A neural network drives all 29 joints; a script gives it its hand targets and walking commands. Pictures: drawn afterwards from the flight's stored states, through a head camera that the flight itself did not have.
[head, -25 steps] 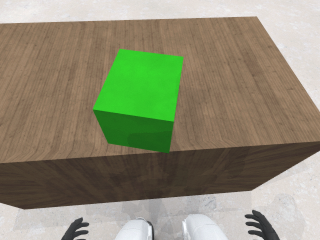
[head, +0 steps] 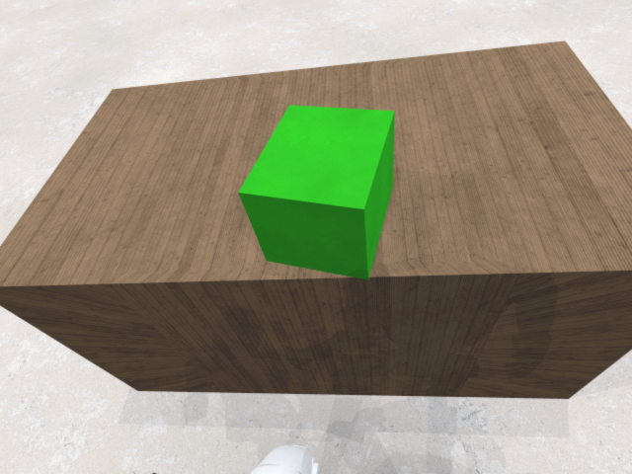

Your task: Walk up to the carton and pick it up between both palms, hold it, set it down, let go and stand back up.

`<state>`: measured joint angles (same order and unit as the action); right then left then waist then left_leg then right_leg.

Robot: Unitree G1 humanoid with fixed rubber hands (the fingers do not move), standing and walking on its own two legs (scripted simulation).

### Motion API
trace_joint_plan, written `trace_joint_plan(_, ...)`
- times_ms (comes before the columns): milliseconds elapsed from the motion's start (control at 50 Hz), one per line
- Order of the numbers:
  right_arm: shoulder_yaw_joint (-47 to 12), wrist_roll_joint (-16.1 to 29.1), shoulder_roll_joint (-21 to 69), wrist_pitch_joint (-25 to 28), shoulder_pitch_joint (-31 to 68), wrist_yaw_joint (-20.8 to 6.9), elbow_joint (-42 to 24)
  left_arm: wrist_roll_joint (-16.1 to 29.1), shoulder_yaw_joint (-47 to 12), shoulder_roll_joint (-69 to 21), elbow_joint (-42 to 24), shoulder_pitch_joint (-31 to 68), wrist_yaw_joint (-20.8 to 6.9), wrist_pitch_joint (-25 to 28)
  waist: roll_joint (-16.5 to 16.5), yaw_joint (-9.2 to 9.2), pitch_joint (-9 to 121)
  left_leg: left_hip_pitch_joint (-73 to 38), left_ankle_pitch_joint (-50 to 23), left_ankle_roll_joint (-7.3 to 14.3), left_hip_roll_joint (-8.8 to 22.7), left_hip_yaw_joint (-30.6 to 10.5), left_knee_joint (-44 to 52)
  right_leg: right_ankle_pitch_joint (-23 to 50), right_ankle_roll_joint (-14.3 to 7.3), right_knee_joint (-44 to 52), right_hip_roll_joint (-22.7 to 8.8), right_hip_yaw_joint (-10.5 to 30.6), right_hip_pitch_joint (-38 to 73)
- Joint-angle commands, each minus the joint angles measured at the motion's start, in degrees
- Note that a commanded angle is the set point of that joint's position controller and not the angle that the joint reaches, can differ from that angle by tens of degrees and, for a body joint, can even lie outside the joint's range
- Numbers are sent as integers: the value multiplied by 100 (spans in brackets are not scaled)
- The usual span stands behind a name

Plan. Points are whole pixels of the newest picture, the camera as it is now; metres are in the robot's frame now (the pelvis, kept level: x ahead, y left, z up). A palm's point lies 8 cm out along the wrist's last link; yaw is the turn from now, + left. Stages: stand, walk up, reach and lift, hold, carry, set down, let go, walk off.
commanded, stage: walk up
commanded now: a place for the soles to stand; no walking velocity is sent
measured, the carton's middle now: (327, 189) +0.55 +0.01 +0.00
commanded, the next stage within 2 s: none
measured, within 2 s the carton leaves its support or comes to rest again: neither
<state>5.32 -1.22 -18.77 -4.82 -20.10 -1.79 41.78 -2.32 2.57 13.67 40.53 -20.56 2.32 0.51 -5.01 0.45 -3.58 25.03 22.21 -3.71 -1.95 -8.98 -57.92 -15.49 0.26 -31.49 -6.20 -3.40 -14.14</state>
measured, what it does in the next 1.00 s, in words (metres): steps on the spot: left foot, then right foot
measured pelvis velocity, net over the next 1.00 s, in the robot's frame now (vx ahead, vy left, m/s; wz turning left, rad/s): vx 0.04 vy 0.03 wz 0.03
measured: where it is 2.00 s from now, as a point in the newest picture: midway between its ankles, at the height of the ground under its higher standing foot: outside the picture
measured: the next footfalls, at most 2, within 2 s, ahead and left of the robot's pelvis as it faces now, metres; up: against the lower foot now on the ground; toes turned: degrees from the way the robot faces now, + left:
left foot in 0.12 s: +0.03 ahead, +0.16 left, +0.00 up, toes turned +1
right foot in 0.52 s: +0.17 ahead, -0.07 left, +0.00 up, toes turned -1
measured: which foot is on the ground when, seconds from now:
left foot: up 0.00-0.10, down 0.12-0.58, up 0.60-0.90, down 0.92-1.00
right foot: down 0.00-0.14, up 0.16-0.50, down 0.52-0.96, up 0.98-1.00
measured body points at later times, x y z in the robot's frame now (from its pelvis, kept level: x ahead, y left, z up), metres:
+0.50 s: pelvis +0.05 +0.03 -0.01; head +0.07 +0.04 +0.44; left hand +0.13 +0.29 -0.13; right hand +0.07 -0.24 -0.12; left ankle -0.01 +0.16 -0.74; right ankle +0.13 -0.08 -0.72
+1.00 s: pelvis +0.04 +0.03 -0.01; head +0.05 +0.06 +0.44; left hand +0.12 +0.30 -0.15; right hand +0.11 -0.24 -0.11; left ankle +0.04 +0.14 -0.74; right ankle +0.12 -0.07 -0.72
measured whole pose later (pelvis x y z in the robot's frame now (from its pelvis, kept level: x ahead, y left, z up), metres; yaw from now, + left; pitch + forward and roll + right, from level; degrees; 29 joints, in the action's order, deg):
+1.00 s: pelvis +0.04 +0.03 -0.01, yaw +2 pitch -2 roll +0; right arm 2.2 -1.3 -14.3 -0.8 -21.4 0.5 38.4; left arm -0.3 2.0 16.1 40.8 -16.1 -0.4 -4.4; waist 3.7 -0.1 -3.5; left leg 15.1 19.4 1.5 -0.2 1.6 -36.8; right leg -20.6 -0.5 -41.0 -0.1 -1.7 -23.9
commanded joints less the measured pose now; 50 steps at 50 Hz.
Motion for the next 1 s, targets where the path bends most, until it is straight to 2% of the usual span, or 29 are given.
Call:
trace_joint_plan(0, 53, -88, -83, 359, 368, 26, -768, -43, 378, 1303, -392, -259, -79, -19, 2313, 416, -103, -64, 651, 11, 182, 852, 2131, -1979, -1064, 1285, -734, 910, 286)
trace_joint_plan(20, 67, -98, -99, 405, 211, 61, -709, -24, 360, 1294, -396, -250, -87, -48, 2094, 337, -107, -398, 343, 87, 158, 941, 2543, -1655, -1037, 1081, -748, 845, 169)
trace_joint_plan(40, 87, -118, -94, 469, -260, 99, -587, 2, 333, 1326, -417, -173, -104, -76, 1829, 82, 77, -1120, -204, 207, 97, 1082, 3129, -1551, -960, 676, -735, 729, -185)
trace_joint_plan(60, 148, -144, -222, 542, -764, 147, -414, 33, 245, 1174, -452, -140, -128, -100, 1244, -179, 215, -1947, -722, 332, 36, 1039, 3483, -1404, -769, -57, -583, 488, -749)
trace_joint_plan(80, 216, -147, -452, 589, -1172, 170, -270, 44, 128, 826, -504, -278, -167, -108, 263, -363, 484, -2645, -600, 486, 247, 527, 3518, -1777, -499, -981, -251, 197, -1377)
trace_joint_plan(100, 257, -183, -837, 612, -1386, 200, -249, 86, -51, 327, -787, -157, -209, -95, -945, -545, 344, -2643, 992, 941, 1284, -1446, 3987, -2131, -95, -2234, 376, -308, -2403)
trace_joint_plan(120, 324, -191, -1174, 575, -1262, 253, -293, 25, 109, 606, -1013, 215, -177, -155, -733, -618, -246, -1693, 2321, 1539, 2125, -2766, 4528, -2188, -50, -2721, 419, 250, -2819)
trace_joint_plan(140, 295, -154, -1195, 552, -924, 275, -313, 7, 170, 828, -1025, 386, -170, -199, -772, -559, -739, -854, 2866, 1867, 2425, -3092, 4962, -1908, -97, -3026, 178, 683, -2690)
trace_joint_plan(160, 156, -104, -887, 572, -648, 273, -333, 37, 167, 913, -904, 281, -199, -190, -831, -432, -936, -845, 2350, 1849, 2197, -2541, 4953, -1630, -69, -2980, 102, 767, -2583)
trace_joint_plan(200, -51, -143, -412, 632, -499, 311, -459, 66, 129, 881, -632, -80, -239, -69, -747, -302, -716, -1627, 127, 1432, 1529, -1139, 4443, -1075, 59, -2554, 146, 652, -2598)
trace_joint_plan(240, -76, -104, -295, 689, -536, 293, -419, 36, 134, 820, -499, -285, -250, -16, -617, -211, -399, -1835, -1739, 1199, 1132, -335, 4105, -549, 170, -2440, 317, 446, -2266)
trace_joint_plan(320, -96, -11, -366, 704, -648, 283, -398, 21, 3, 498, -616, 5, -227, -63, -553, -276, -89, -1906, -4054, 1282, 1025, 209, 3543, -68, 267, -1662, 460, 108, -1481)
trace_joint_plan(360, -94, 18, -471, 655, -642, 298, -473, 30, -26, 420, -659, 177, -209, -77, -777, -350, 50, -1779, -4490, 1235, 1002, 388, 3323, 170, 209, -1302, 526, 37, -1092)
trace_joint_plan(440, -81, 74, -693, 519, -164, 290, -737, 39, 41, 543, -577, 77, -191, -94, -461, -55, 55, -967, -3528, 1092, 1176, 210, 2820, 929, -5, -166, 526, 101, 122)
trace_joint_plan(480, -215, 112, -487, 522, -245, 265, -822, 19, 119, 889, -409, -255, -154, -31, 512, 161, 176, -411, -2680, 744, 1020, 238, 2033, 2074, -228, 566, 305, 443, 1112)
trace_joint_plan(500, -327, 109, -239, 546, -667, 262, -877, -14, 217, 1282, -415, -363, -123, -19, 1482, 155, 621, -104, -1507, 462, 688, 515, 1199, 3050, -643, 421, -502, 1397, 1602)
trace_joint_plan(520, -353, 97, -76, 501, -1203, 311, -787, 72, 238, 1371, -427, -325, -118, -71, 1842, 11, 1022, -397, 896, 311, 187, 881, 415, 3105, -1306, 555, -1229, 2281, 1444)
trace_joint_plan(540, -320, 77, -124, 355, -1144, 394, -676, 219, 180, 1195, -433, -212, -102, -123, 1792, 81, 849, -491, 1776, 268, 186, 790, -26, 2388, -1736, 808, -1464, 2549, 895)
trace_joint_plan(560, -287, 61, -225, 277, -905, 444, -677, 244, 161, 1113, -495, 103, -96, -158, 1936, 92, 512, -361, 1798, 263, 262, 694, -134, 1657, -1826, 1083, -1417, 2671, 400)
trace_joint_plan(640, -160, 68, -325, 284, -492, 369, -683, 142, 57, 863, -601, 448, -81, -217, 1539, 39, 70, -413, 1127, 164, 234, 673, -25, 916, -1167, 1255, -526, 1440, -417)
trace_joint_plan(680, -179, 50, -229, 339, -458, 323, -709, 118, 101, 941, -561, 509, -88, -236, 1305, 72, 150, -264, 958, 131, 188, 807, 236, 598, -1152, 1176, -416, 1399, -177)
trace_joint_plan(780, -161, 29, -91, 460, -434, 291, -726, 84, 175, 1071, -582, 637, -142, -268, 1318, 89, 409, -665, 339, 147, 215, 1064, 1364, -462, -1188, 1102, -494, 1480, -339)
trace_joint_plan(800, -142, 24, -103, 479, -448, 296, -709, 88, 181, 1109, -574, 704, -168, -286, 1405, 49, 423, -939, 46, 194, 203, 1127, 1717, -599, -1117, 1067, -459, 1492, -498)
trace_joint_plan(860, -51, 9, -198, 532, -679, 269, -679, 168, 156, 1083, -553, 788, -228, -348, 1091, -196, 376, -1830, -659, 425, 143, 1107, 2809, -1518, -648, 957, -385, 1400, -1358)
trace_joint_plan(880, -12, -17, -316, 543, -721, 266, -715, 212, 123, 1023, -576, 730, -253, -349, 835, -259, 333, -1884, -213, 602, 415, 611, 3050, -1931, -411, 816, -279, 1279, -1673)
trace_joint_plan(900, 50, -52, -598, 549, -627, 268, -763, 282, 48, 767, -642, 636, -285, -334, 69, -319, 191, -1591, 1275, 967, 1259, -769, 3785, -1922, -96, -40, 132, 839, -2009)
trace_joint_plan(920, 176, -10, -1054, 514, -162, 296, -783, 237, 106, 742, -600, 527, -267, -356, -606, -261, -148, -87, 2567, 1545, 2229, -1843, 4601, -1503, 119, -1586, 787, 318, -1274)
trace_joint_plan(940, 127, -32, -1007, 527, 372, 328, -837, 116, 168, 866, -508, 408, -279, -383, -671, -28, -515, 632, 2436, 1790, 2367, -1853, 4735, -1284, 26, -2261, 524, 724, -858)
trace_joint_plan(980, -83, -54, -501, 616, 528, 336, -921, 129, 121, 873, -409, 354, -316, -316, -528, 32, -556, -96, 415, 1460, 1837, -891, 4375, -1255, 23, -1931, 504, 799, -1160)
